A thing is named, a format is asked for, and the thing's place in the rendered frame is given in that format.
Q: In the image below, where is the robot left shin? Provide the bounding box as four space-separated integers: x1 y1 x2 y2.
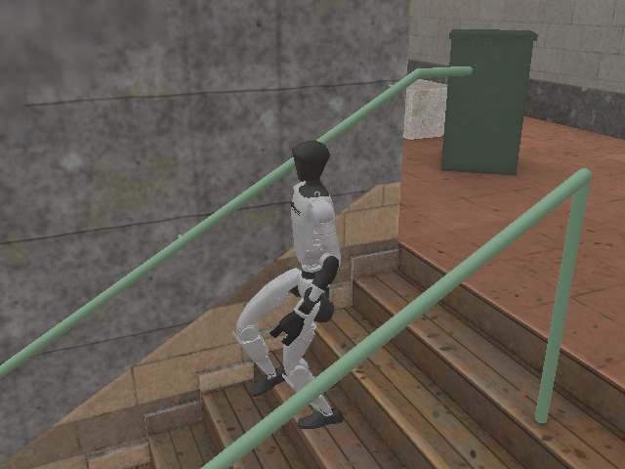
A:
282 365 333 416

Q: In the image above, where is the left robot upper arm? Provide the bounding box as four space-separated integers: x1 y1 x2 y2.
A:
311 198 341 269

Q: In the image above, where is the left robot forearm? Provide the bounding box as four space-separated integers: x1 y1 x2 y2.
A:
294 256 339 319

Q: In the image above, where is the left robot hand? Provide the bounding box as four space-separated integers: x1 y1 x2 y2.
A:
270 311 305 346

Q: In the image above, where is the left robot thigh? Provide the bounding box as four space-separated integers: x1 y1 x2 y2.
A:
283 292 334 380

